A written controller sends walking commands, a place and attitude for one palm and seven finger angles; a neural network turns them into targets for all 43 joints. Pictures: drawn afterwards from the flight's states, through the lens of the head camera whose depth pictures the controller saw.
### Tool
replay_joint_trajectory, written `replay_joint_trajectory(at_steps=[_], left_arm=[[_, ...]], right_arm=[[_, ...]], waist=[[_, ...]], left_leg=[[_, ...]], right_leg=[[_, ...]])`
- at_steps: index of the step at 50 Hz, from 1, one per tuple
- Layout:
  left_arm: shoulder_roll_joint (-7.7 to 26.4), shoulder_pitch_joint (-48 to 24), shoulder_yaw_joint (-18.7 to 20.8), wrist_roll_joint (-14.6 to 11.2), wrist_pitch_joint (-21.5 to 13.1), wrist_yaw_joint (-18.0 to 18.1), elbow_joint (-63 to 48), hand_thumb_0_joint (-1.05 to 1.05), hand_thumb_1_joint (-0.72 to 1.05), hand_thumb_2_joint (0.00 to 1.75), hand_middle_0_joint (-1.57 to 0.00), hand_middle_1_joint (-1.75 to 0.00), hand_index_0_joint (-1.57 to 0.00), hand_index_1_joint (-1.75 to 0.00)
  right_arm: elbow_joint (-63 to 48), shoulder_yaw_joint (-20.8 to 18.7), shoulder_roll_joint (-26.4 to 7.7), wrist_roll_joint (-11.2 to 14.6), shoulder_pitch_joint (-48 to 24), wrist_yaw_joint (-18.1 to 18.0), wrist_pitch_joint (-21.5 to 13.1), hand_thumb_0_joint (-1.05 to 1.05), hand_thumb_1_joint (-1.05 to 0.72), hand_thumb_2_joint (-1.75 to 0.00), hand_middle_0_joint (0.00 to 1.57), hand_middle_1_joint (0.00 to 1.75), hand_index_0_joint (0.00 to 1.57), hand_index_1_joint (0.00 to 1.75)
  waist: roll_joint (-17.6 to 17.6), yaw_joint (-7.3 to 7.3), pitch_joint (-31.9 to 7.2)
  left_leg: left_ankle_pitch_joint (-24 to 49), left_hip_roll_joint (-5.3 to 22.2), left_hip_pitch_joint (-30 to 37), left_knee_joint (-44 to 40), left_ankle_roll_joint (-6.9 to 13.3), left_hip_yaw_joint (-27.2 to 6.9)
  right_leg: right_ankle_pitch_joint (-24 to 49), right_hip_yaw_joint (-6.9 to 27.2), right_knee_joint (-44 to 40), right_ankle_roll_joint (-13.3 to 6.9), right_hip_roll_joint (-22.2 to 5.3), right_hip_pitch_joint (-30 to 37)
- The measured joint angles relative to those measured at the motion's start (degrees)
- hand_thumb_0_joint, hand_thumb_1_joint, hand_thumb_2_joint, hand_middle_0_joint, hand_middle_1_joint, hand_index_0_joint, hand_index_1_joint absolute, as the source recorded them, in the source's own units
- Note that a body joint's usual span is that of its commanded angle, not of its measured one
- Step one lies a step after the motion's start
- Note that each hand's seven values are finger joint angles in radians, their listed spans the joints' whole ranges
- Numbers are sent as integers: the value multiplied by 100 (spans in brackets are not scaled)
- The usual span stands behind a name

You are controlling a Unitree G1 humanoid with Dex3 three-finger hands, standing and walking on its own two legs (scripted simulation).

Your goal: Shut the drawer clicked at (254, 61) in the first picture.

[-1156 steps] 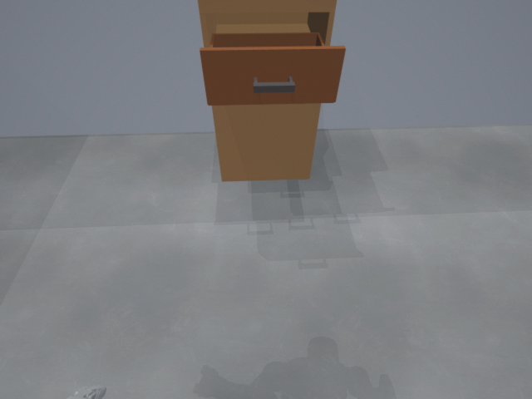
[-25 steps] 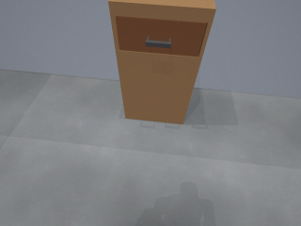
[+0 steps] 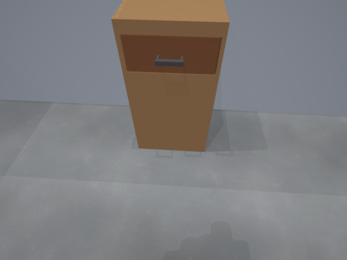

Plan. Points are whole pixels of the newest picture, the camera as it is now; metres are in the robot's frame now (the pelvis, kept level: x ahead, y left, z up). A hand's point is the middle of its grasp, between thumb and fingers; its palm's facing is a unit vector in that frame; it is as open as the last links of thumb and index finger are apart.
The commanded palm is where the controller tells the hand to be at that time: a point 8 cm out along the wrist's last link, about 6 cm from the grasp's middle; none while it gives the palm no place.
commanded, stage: let the arm hang, fingers relaxed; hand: left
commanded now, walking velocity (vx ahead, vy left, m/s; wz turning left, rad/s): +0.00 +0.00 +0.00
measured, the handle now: (169, 60) +0.92 +0.06 -0.03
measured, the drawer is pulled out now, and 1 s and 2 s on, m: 0.00 0.00 0.00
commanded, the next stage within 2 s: look to check the result in 0.06 s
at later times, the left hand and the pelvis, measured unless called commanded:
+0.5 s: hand out of the picture +0.00 +0.14 -0.18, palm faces +0.05 -0.98 -0.18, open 7.4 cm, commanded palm none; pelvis +0.01 -0.02 +0.00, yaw +0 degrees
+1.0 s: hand out of the picture +0.04 +0.16 -0.17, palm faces +0.02 -0.97 -0.23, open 7.4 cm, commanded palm none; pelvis +0.02 -0.03 +0.00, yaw +0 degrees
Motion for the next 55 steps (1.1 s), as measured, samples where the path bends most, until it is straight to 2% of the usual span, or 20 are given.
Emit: replay_joint_trajectory(at_steps=[25, 55], left_arm=[[-51, 93, 20, -15, -24, 1, 73, 0, 91, 89, -20, -30, -20, -30], [363, -267, 65, -8, -61, -59, -32, 0, 91, 89, -20, -30, -20, -30]], right_arm=[[41, -12, -62, 15, -143, -43, -4, 0, -91, -89, 20, 30, 20, 30], [-3, -21, -493, 12, -448, -13, -8, 0, -91, -89, 20, 30, 20, 30]], waist=[[6, 49, 115], [31, 43, 118]], left_leg=[[-117, 153, 123, 18, -174, -112], [-75, 237, 332, -220, -253, -77]], right_leg=[[-67, -91, -154, -156, 175, 220], [25, -49, -456, -217, 273, 433]])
